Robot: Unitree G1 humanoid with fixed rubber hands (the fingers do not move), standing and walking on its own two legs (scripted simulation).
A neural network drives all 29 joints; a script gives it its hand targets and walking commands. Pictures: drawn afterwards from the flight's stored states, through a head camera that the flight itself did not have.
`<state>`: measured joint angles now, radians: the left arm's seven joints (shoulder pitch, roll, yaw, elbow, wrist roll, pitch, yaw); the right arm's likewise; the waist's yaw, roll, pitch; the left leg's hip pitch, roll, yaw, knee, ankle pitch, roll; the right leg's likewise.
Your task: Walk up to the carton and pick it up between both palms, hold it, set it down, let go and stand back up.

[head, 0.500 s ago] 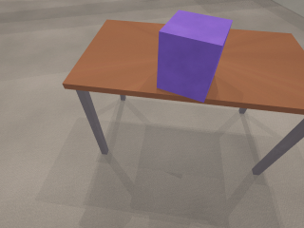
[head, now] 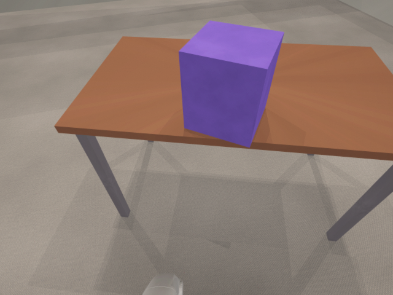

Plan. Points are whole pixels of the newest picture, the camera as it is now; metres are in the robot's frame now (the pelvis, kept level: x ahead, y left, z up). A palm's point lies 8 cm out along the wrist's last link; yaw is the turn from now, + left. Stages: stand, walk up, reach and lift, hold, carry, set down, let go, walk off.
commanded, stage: walk up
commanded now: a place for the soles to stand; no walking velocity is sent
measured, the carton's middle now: (229, 84) +0.64 -0.05 +0.08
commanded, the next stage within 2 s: none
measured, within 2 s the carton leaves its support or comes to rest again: neither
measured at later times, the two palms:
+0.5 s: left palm (102, 249) +0.23 +0.25 -0.10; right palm out of the picture +0.09 -0.29 -0.14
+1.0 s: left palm (97, 222) +0.30 +0.30 -0.13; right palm (301, 209) +0.34 -0.23 -0.09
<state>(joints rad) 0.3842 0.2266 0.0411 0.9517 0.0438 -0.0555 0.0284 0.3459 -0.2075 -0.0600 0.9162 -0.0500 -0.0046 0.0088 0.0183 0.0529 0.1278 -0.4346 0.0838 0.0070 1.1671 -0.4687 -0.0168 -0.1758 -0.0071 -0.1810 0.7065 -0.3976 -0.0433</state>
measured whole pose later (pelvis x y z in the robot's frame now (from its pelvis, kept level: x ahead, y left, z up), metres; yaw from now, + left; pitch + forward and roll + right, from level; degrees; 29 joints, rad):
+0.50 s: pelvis +0.11 -0.01 -0.02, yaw -6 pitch -6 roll +0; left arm 0.33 0.29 0.07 0.72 0.04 -0.05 -0.04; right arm 0.38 -0.31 -0.06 0.85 -0.05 -0.01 0.00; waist -0.04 0.04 0.09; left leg -0.30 0.15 0.10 0.96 -0.58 0.01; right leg -0.41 -0.06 -0.06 0.86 -0.32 0.00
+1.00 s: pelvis +0.24 +0.03 -0.01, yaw -4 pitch -5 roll -1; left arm 0.37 0.30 0.04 0.69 0.02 0.04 0.01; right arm 0.23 -0.23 -0.03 0.67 -0.02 -0.02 -0.02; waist 0.02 -0.05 0.12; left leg -0.39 0.08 0.12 0.82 -0.33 0.01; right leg -0.38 -0.03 0.02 1.21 -0.60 0.02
